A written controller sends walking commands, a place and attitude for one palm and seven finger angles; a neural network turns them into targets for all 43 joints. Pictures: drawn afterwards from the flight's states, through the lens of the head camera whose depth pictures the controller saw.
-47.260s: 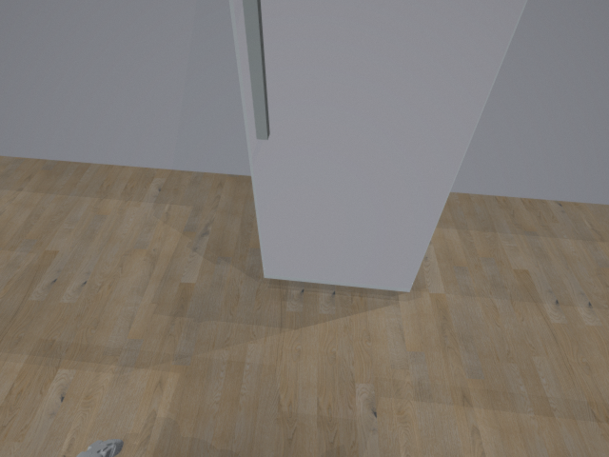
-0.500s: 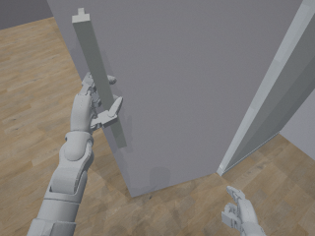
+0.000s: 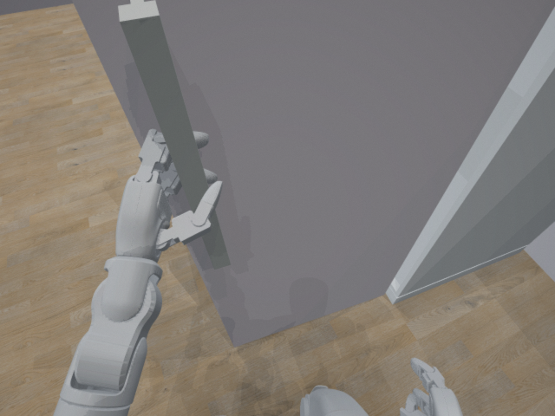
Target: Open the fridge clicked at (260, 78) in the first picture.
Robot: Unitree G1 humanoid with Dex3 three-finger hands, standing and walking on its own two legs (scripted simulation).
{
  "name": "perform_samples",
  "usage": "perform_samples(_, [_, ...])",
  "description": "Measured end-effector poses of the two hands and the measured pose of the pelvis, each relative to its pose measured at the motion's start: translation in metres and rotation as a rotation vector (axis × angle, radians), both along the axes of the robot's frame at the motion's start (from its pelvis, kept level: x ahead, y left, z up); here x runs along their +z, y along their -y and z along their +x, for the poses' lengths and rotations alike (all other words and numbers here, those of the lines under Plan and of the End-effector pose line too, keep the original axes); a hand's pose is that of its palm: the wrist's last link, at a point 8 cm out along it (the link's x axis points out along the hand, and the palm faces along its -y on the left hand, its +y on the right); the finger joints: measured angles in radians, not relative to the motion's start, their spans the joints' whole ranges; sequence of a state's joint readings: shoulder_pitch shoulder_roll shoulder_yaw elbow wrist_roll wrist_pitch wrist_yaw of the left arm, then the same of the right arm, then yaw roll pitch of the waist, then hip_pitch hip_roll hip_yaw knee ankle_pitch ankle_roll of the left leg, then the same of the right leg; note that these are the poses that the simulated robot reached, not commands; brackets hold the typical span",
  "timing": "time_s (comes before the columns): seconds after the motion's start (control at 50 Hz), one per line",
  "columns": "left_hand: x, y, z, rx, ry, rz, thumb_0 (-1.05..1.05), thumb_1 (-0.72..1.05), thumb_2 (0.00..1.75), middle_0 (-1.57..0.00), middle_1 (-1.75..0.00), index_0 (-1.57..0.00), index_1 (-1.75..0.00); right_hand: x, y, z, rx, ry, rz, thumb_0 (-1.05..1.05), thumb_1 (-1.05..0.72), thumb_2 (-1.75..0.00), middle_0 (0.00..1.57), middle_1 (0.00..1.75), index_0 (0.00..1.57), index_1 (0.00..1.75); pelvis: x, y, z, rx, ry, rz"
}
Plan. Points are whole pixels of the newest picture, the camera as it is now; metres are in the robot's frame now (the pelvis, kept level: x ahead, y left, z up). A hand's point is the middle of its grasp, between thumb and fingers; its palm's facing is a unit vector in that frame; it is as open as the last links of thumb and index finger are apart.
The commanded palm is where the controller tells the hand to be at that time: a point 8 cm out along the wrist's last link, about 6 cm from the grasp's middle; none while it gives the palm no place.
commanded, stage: walk backward, drawing the door open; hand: left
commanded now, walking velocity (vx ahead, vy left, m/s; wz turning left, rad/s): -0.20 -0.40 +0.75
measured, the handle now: (192, 170) +0.37 +0.09 +0.18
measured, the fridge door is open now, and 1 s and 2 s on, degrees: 88 109 109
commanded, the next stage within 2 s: stop walking and hold the door back in 1.00 s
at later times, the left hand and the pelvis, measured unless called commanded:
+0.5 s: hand (274, 295) +0.21 +0.00 +0.17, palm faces +0.39 -0.89 -0.22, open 7.7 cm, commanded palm +0.16 +0.04 +0.17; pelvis -0.01 -0.23 +0.01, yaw +26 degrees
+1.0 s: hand (323, 311) +0.20 -0.05 +0.17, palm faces +0.84 -0.49 -0.22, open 7.2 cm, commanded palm +0.13 -0.05 +0.17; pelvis +0.09 -0.44 +0.02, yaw +46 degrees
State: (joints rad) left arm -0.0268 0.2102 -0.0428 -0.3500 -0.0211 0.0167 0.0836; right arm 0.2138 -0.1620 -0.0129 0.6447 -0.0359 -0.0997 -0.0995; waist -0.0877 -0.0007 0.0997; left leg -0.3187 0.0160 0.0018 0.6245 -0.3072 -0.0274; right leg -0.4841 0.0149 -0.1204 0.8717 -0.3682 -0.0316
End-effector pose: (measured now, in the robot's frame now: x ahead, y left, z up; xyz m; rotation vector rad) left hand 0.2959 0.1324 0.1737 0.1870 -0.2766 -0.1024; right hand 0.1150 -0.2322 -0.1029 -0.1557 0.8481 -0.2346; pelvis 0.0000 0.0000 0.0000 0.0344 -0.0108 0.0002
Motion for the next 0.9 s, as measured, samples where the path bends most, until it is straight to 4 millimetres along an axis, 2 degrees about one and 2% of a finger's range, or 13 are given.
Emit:
perform_samples(0.1, [0.002,0.013,-0.025,0.065,-0.008,0.019,-0.10,0.61,0.71,-0.32,-1.33,-0.11,-1.18,0.003,0.020,0.012,0.142,-0.024,0.039,0.01,-0.90,-0.90,0.20,0.30,0.20,0.30,0.009,0.045,-0.013,0.087,-0.010,-0.046])
perform_samples(0.22, [0.001,0.037,-0.058,0.220,0.008,0.018,-0.11,0.56,0.77,-0.37,-1.35,-0.14,-1.21,-0.007,0.063,0.052,0.245,-0.010,0.080,0.01,-0.90,-0.90,0.20,0.30,0.20,0.30,0.003,0.110,-0.015,0.197,-0.018,-0.068])
perform_samples(0.28, [0.003,0.049,-0.074,0.279,-0.009,0.014,-0.10,0.55,0.78,-0.38,-1.34,-0.14,-1.23,0.001,0.085,0.074,0.291,0.004,0.034,0.01,-0.90,-0.90,0.20,0.30,0.20,0.30,0.007,0.133,-0.014,0.265,-0.021,-0.035])
perform_samples(0.34, [0.003,0.060,-0.089,0.324,-0.007,0.010,-0.10,0.55,0.79,-0.38,-1.34,-0.16,-1.23,0.013,0.098,0.097,0.365,0.047,-0.013,0.01,-0.90,-0.90,0.20,0.30,0.20,0.30,0.010,0.154,-0.013,0.334,-0.037,-0.016])
perform_samples(0.4, [-0.001,0.071,-0.101,0.358,0.044,0.007,-0.11,0.53,0.79,-0.40,-1.35,-0.16,-1.23,0.017,0.107,0.118,0.432,0.126,-0.036,0.01,-0.90,-0.90,0.20,0.30,0.20,0.30,-0.002,0.175,-0.013,0.375,-0.048,-0.033])
perform_samples(0.48, [-0.001,0.087,-0.117,0.452,0.051,0.025,-0.12,0.54,0.79,-0.44,-1.38,-0.16,-1.25,0.023,0.118,0.132,0.547,0.110,-0.010,0.01,-0.90,-0.90,0.20,0.30,0.20,0.30,0.005,0.222,-0.012,0.441,-0.003,-0.025])
perform_samples(0.56, [0.001,0.108,-0.135,0.582,0.017,0.030,-0.11,0.55,0.80,-0.45,-1.39,-0.17,-1.26,0.021,0.138,0.144,0.638,0.081,0.030,0.01,-0.90,-0.90,0.20,0.30,0.20,0.30,0.011,0.267,0.000,0.504,0.014,-0.065])
perform_samples(0.64, [0.001,0.133,-0.150,0.748,0.029,0.057,-0.11,0.55,0.81,-0.45,-1.39,-0.16,-1.26,0.005,0.162,0.166,0.688,0.072,0.086,0.01,-0.90,-0.90,0.20,0.30,0.20,0.30,-0.003,0.315,0.025,0.560,0.011,-0.056])
perform_samples(0.72, [0.004,0.155,-0.164,0.868,-0.016,0.054,-0.09,0.57,0.82,-0.46,-1.40,-0.16,-1.27,0.001,0.193,0.186,0.707,0.044,0.057,0.01,-0.90,-0.90,0.20,0.30,0.21,0.30,0.001,0.347,0.031,0.622,0.020,-0.034])
perform_samples(0.78, [0.005,0.159,-0.163,0.917,-0.049,0.057,-0.08,0.61,0.83,-0.45,-1.40,-0.12,-1.25,0.009,0.212,0.196,0.718,0.047,0.028,0.01,-0.90,-0.90,0.20,0.30,0.20,0.30,0.007,0.366,0.038,0.678,0.007,-0.024])
perform_samples(0.86, [0.001,0.159,-0.159,0.959,0.012,0.077,-0.09,0.61,0.83,-0.45,-1.40,-0.11,-1.25,0.008,0.235,0.210,0.751,0.088,-0.014,0.01,-0.90,-0.90,0.20,0.30,0.20,0.30,-0.008,0.390,0.050,0.732,-0.013,-0.055])
perform_samples(0.9, [0.000,0.161,-0.157,1.001,0.027,0.070,-0.09,0.63,0.84,-0.45,-1.40,-0.12,-1.27,0.009,0.248,0.212,0.784,0.040,-0.029,0.01,-0.90,-0.90,0.20,0.30,0.20,0.30,-0.003,0.407,0.060,0.746,0.003,-0.040])
